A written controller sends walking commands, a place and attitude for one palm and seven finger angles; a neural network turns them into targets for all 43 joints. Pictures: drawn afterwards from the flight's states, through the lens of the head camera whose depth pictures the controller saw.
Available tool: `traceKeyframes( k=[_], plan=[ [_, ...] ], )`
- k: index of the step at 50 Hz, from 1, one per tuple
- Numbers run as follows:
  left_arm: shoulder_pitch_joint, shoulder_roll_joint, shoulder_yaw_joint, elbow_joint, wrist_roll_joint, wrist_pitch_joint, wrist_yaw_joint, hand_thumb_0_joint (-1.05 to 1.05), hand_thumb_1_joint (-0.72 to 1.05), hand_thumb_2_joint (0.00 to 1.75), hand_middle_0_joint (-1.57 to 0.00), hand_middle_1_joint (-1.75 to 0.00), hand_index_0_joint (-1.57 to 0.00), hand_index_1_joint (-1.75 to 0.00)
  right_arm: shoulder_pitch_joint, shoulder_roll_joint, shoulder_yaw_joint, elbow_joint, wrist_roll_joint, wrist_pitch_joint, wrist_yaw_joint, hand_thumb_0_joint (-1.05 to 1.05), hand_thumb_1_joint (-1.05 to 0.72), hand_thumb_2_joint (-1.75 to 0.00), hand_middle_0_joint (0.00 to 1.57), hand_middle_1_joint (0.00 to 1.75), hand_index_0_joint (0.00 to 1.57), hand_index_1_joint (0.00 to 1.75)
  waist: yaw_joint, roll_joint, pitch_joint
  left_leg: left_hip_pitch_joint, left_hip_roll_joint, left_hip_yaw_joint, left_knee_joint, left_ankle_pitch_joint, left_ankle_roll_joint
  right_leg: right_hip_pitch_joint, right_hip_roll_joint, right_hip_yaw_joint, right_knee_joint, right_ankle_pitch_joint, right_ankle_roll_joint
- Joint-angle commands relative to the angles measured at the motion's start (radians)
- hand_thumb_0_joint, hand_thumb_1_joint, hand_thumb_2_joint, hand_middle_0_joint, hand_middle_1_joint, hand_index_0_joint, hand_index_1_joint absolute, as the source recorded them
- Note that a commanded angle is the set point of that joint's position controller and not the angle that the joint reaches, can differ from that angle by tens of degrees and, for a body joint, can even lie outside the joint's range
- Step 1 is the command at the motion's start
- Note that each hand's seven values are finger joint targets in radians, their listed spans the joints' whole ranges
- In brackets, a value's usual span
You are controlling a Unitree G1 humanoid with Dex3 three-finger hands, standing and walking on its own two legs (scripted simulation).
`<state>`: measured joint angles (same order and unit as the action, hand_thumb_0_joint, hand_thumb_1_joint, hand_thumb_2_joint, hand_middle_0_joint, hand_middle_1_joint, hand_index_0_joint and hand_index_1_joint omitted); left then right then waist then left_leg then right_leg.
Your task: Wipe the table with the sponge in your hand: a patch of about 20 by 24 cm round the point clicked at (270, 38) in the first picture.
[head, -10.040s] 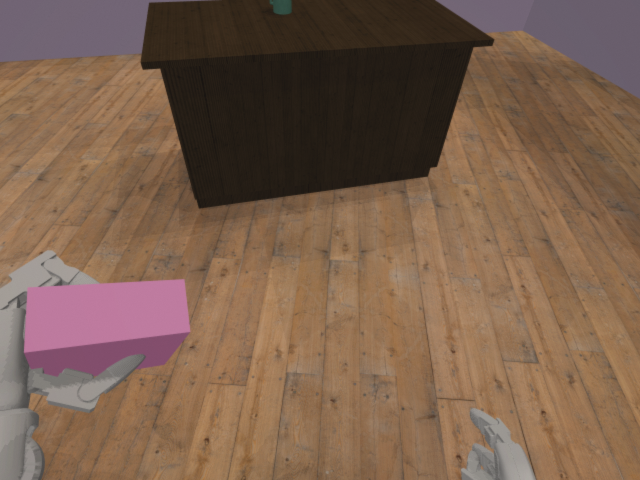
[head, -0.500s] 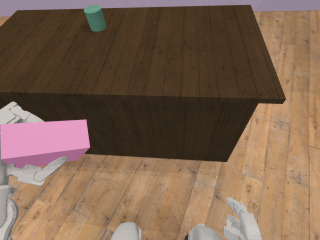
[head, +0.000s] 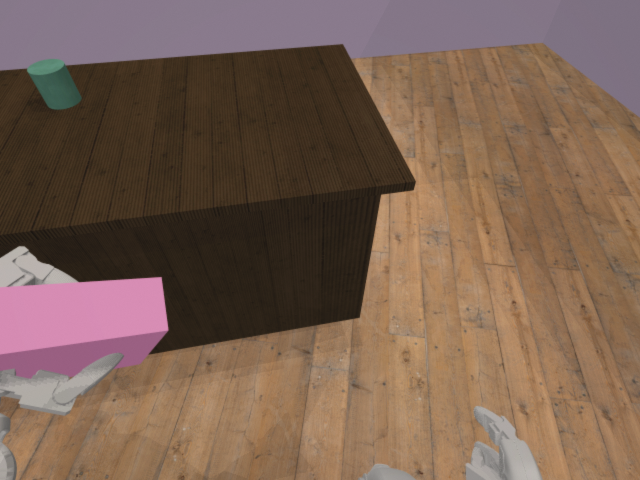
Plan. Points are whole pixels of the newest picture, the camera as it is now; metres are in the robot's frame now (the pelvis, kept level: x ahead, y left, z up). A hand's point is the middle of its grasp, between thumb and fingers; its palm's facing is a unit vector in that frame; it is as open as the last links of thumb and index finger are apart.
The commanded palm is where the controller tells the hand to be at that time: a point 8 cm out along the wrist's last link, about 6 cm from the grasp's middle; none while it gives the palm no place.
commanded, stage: turn to face it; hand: left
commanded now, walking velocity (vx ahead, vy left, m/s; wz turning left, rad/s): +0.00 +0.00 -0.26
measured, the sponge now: (105, 330) +0.21 +0.23 +0.14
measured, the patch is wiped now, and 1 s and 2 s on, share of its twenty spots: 0.00 0.00 0.00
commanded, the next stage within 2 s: take the last steps up to it in 0.16 s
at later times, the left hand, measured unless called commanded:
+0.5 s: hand (150, 358) +0.18 +0.16 +0.18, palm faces +0.26 -0.84 -0.47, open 9.3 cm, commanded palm +0.13 +0.21 +0.19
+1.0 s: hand (103, 345) +0.18 +0.20 +0.18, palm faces +0.31 -0.81 -0.49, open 9.3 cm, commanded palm +0.13 +0.25 +0.19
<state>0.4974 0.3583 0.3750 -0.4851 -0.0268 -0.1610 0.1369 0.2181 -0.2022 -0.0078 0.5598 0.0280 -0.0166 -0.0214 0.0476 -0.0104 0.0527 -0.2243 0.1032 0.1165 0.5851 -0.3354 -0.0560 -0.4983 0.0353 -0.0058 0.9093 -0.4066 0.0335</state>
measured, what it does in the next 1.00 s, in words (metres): steps on the spot: right foot, then left foot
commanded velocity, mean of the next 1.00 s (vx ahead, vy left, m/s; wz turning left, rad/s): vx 0.15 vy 0.11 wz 0.00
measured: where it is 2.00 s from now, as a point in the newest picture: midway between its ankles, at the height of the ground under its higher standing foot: outside the picture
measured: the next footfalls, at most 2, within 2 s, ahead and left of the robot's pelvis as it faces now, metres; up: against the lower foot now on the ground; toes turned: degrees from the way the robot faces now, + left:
right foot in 0.06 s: +0.05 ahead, -0.12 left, +0.00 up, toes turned -8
left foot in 0.44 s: -0.02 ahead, +0.06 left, +0.00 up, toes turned -2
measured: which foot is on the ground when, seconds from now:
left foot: down 0.00-0.08, up 0.10-0.42, down 0.44-0.64, up 0.66-0.98, down 1.00-1.00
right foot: up 0.00-0.04, down 0.06-1.00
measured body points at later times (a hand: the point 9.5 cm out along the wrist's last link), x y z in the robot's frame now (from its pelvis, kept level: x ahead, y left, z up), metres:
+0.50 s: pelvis -0.05 -0.05 +0.01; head -0.03 -0.05 +0.46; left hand +0.16 +0.21 +0.20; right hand +0.06 -0.33 -0.08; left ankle -0.06 +0.06 -0.73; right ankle +0.03 -0.12 -0.72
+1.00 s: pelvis -0.04 -0.02 +0.01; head +0.00 -0.03 +0.46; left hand +0.16 +0.24 +0.21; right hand +0.10 -0.28 -0.09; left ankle -0.04 +0.11 -0.73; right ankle -0.02 -0.15 -0.73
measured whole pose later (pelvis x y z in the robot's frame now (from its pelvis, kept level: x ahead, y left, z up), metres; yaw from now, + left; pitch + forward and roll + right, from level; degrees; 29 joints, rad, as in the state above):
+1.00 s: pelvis -0.04 -0.02 +0.01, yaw -3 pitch +1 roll +1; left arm 0.54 0.41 0.37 -0.57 -0.01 -0.25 0.15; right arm 0.21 -0.24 -0.03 0.59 0.00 -0.07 -0.05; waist 0.00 -0.01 0.07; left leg -0.23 0.04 0.08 0.47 -0.28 0.02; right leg -0.32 -0.07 -0.06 0.55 -0.25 0.01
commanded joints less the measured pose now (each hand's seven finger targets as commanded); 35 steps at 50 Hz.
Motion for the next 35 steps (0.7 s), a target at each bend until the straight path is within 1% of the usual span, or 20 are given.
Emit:
traceKeyframes(
  k=[1,2,3,4,5,6,7,8,11,17,20,22,24,26,28,30,31,32,33,35],
  plan=[
    [-0.247,0.164,0.026,-0.312,0.010,-0.084,0.028,0.00,0.10,1.30,-1.20,-1.60,-1.20,-1.60,-0.073,-0.147,-0.045,-0.137,-0.001,-0.113,-0.006,0.00,-0.90,-0.90,0.20,0.30,0.20,0.30,-0.039,0.238,-0.057,-0.033,0.187,-0.055,-0.084,0.305,0.104,0.216,-0.014,-0.107,-0.300,0.060,0.020],
    [-0.265,0.180,0.044,-0.287,0.014,-0.085,0.030,0.00,0.10,1.30,-1.20,-1.60,-1.20,-1.60,-0.076,-0.145,-0.045,-0.130,-0.002,-0.122,-0.005,0.00,-0.90,-0.90,0.20,0.30,0.20,0.30,-0.034,0.191,-0.074,-0.053,0.164,-0.037,0.002,0.242,0.082,0.292,-0.020,-0.107,-0.396,0.169,0.014],
    [-0.275,0.211,0.066,-0.268,0.025,-0.085,0.034,0.00,0.10,1.30,-1.20,-1.60,-1.20,-1.60,-0.066,-0.135,-0.046,-0.123,-0.003,-0.125,-0.003,0.00,-0.90,-0.90,0.20,0.30,0.20,0.30,-0.045,0.092,-0.087,-0.074,0.109,-0.014,0.119,0.147,0.051,0.309,-0.094,-0.006,-0.470,0.301,-0.027],
    [-0.269,0.246,0.093,-0.253,0.021,-0.087,0.038,0.00,0.10,1.30,-1.20,-1.60,-1.20,-1.60,-0.089,-0.103,-0.037,-0.132,-0.004,-0.123,-0.004,0.00,-0.90,-0.90,0.20,0.30,0.20,0.30,-0.051,-0.123,-0.096,-0.183,0.005,0.010,0.287,-0.045,0.010,0.343,-0.250,0.253,-0.513,0.541,-0.105],
    [-0.245,0.278,0.150,-0.232,0.007,-0.090,0.044,0.00,0.10,1.30,-1.20,-1.60,-1.20,-1.60,-0.121,-0.089,-0.029,-0.133,-0.012,-0.123,-0.011,0.00,-0.90,-0.90,0.20,0.30,0.20,0.30,-0.033,-0.249,-0.117,-0.234,-0.055,-0.041,0.449,-0.267,0.001,0.303,-0.368,0.408,-0.579,0.639,-0.181],
    [-0.193,0.261,0.152,-0.206,-0.003,-0.082,0.038,0.00,0.10,1.30,-1.20,-1.60,-1.20,-1.60,-0.115,-0.101,-0.047,-0.125,-0.009,-0.112,-0.015,0.00,-0.90,-0.90,0.20,0.30,0.20,0.30,-0.027,-0.250,-0.149,-0.199,-0.045,-0.122,0.549,-0.229,0.007,0.269,-0.363,0.459,-0.633,0.441,-0.175],
    [-0.122,0.259,0.167,-0.214,-0.014,-0.088,0.031,0.00,0.10,1.30,-1.20,-1.60,-1.20,-1.60,-0.122,-0.094,-0.045,-0.128,-0.013,-0.095,-0.013,0.00,-0.90,-0.90,0.20,0.30,0.20,0.30,-0.024,-0.178,-0.126,-0.216,-0.033,-0.151,0.582,-0.184,0.005,0.246,-0.351,0.476,-0.649,0.293,-0.183],
    [-0.021,0.272,0.217,-0.199,-0.022,-0.093,0.030,0.00,0.10,1.30,-1.20,-1.60,-1.20,-1.60,-0.135,-0.077,-0.033,-0.125,-0.018,-0.073,-0.003,0.00,-0.90,-0.90,0.20,0.30,0.20,0.30,-0.021,-0.070,-0.162,-0.250,-0.029,-0.153,0.571,-0.150,0.000,0.285,-0.335,0.446,-0.616,0.254,-0.206],
    [0.075,0.217,0.206,-0.210,-0.035,-0.117,0.025,0.00,0.10,1.30,-1.20,-1.60,-1.20,-1.60,-0.137,-0.053,-0.011,-0.125,-0.021,-0.027,0.009,0.00,-0.90,-0.90,0.20,0.30,0.20,0.30,-0.037,-0.074,-0.231,-0.223,-0.048,-0.106,0.397,-0.114,-0.001,0.383,-0.268,0.280,-0.582,0.364,-0.189],
    [0.075,0.202,0.162,-0.256,-0.014,-0.116,0.043,0.00,0.10,1.30,-1.20,-1.60,-1.20,-1.60,-0.116,-0.098,-0.028,-0.125,-0.019,-0.039,-0.011,0.00,-0.90,-0.90,0.20,0.30,0.20,0.30,-0.038,-0.094,-0.276,-0.084,-0.109,-0.068,0.046,-0.143,0.049,0.415,-0.261,0.320,-0.667,0.200,-0.164],
    [0.051,0.198,0.125,-0.261,-0.004,-0.113,0.045,0.00,0.10,1.30,-1.20,-1.60,-1.20,-1.60,-0.079,-0.116,-0.037,-0.110,-0.020,-0.044,-0.019,0.00,-0.90,-0.90,0.20,0.30,0.20,0.30,-0.061,-0.050,-0.249,0.055,-0.103,-0.055,-0.202,-0.075,0.080,0.362,-0.218,0.247,-0.648,0.027,-0.109],
    [0.019,0.198,0.111,-0.266,0.001,-0.124,0.040,0.00,0.10,1.30,-1.20,-1.60,-1.20,-1.60,-0.081,-0.150,-0.052,-0.124,-0.026,-0.052,-0.027,0.00,-0.90,-0.90,0.20,0.30,0.20,0.30,-0.058,0.107,-0.156,0.053,0.030,-0.229,-0.333,-0.195,0.158,0.235,-0.105,0.166,-0.528,-0.083,-0.055],
    [-0.020,0.212,0.122,-0.270,0.013,-0.130,0.041,0.00,0.10,1.30,-1.20,-1.60,-1.20,-1.60,-0.104,-0.145,-0.050,-0.121,-0.020,-0.070,-0.028,0.00,-0.90,-0.90,0.20,0.30,0.20,0.30,-0.054,0.295,-0.082,-0.035,0.198,-0.410,-0.414,-0.295,0.241,0.135,-0.022,-0.019,-0.191,-0.016,-0.024],
    [-0.033,0.204,0.118,-0.208,0.021,-0.120,0.038,0.00,0.10,1.30,-1.20,-1.60,-1.20,-1.60,-0.106,-0.130,-0.053,-0.102,-0.022,-0.087,-0.030,0.00,-0.90,-0.90,0.20,0.30,0.20,0.30,-0.055,0.261,-0.021,-0.202,0.160,-0.315,-0.389,-0.253,0.246,0.188,-0.030,-0.022,-0.050,-0.024,-0.022],
    [-0.089,0.190,0.093,-0.195,0.018,-0.118,0.028,0.00,0.10,1.30,-1.20,-1.60,-1.20,-1.60,-0.084,-0.145,-0.054,-0.093,-0.016,-0.102,-0.026,0.00,-0.90,-0.90,0.20,0.30,0.20,0.30,-0.049,0.225,-0.014,-0.174,0.094,-0.194,-0.292,-0.169,0.200,0.231,-0.041,-0.077,-0.243,-0.017,-0.016],
    [-0.098,0.147,0.055,-0.135,0.020,-0.122,0.032,0.00,0.10,1.30,-1.20,-1.60,-1.20,-1.60,-0.070,-0.146,-0.052,-0.071,-0.015,-0.113,-0.031,0.00,-0.90,-0.90,0.20,0.30,0.20,0.30,-0.056,0.166,-0.018,-0.165,0.054,-0.195,-0.163,-0.012,0.160,0.323,-0.060,-0.065,-0.457,0.071,-0.031],
    [-0.137,0.166,0.059,-0.122,0.025,-0.125,0.031,0.00,0.10,1.30,-1.20,-1.60,-1.20,-1.60,-0.075,-0.143,-0.051,-0.065,-0.020,-0.112,-0.032,0.00,-0.90,-0.90,0.20,0.30,0.20,0.30,-0.063,0.066,-0.026,-0.234,0.023,-0.168,-0.060,-0.006,0.136,0.399,-0.138,0.057,-0.513,0.111,-0.067],
    [-0.162,0.190,0.069,-0.103,0.028,-0.129,0.030,0.00,0.10,1.30,-1.20,-1.60,-1.20,-1.60,-0.071,-0.133,-0.056,-0.066,-0.020,-0.110,-0.033,0.00,-0.90,-0.90,0.20,0.30,0.20,0.30,-0.069,-0.136,-0.043,-0.337,-0.068,-0.087,0.126,-0.065,0.092,0.458,-0.297,0.318,-0.577,0.169,-0.140],
    [-0.196,0.204,0.074,-0.087,0.023,-0.137,0.030,0.00,0.10,1.30,-1.20,-1.60,-1.20,-1.60,-0.087,-0.135,-0.057,-0.065,-0.025,-0.108,-0.025,0.00,-0.90,-0.90,0.20,0.30,0.20,0.30,-0.062,-0.228,-0.047,-0.397,-0.105,-0.075,0.347,-0.184,0.065,0.457,-0.451,0.494,-0.647,0.220,-0.212],
    [-0.209,0.189,0.060,-0.058,0.019,-0.132,0.017,0.00,0.10,1.30,-1.20,-1.60,-1.20,-1.60,-0.080,-0.139,-0.071,-0.051,-0.019,-0.100,-0.024,0.00,-0.90,-0.90,0.20,0.30,0.20,0.30,-0.054,-0.162,-0.022,-0.343,-0.066,-0.165,0.543,-0.110,0.051,0.282,-0.446,0.504,-0.744,-0.087,-0.210]
  ],
)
